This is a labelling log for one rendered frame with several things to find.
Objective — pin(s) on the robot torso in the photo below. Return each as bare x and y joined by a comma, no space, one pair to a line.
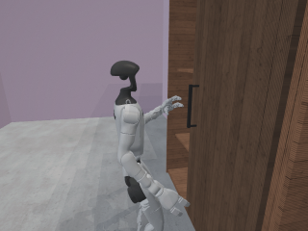
138,145

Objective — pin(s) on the wardrobe door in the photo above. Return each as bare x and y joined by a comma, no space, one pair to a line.
287,134
243,61

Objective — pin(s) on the left robot hand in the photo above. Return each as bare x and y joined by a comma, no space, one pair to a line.
168,106

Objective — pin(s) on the humanoid robot head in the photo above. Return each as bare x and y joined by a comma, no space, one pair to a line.
125,69

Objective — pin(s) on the right robot upper arm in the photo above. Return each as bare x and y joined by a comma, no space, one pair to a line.
130,119

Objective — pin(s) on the robot left forearm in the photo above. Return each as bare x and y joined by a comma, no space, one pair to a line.
153,114

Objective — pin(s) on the robot right forearm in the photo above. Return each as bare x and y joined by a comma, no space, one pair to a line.
135,170

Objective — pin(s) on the right robot hand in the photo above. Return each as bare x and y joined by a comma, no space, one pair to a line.
169,198

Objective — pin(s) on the handle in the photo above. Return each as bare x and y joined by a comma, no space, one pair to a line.
190,100

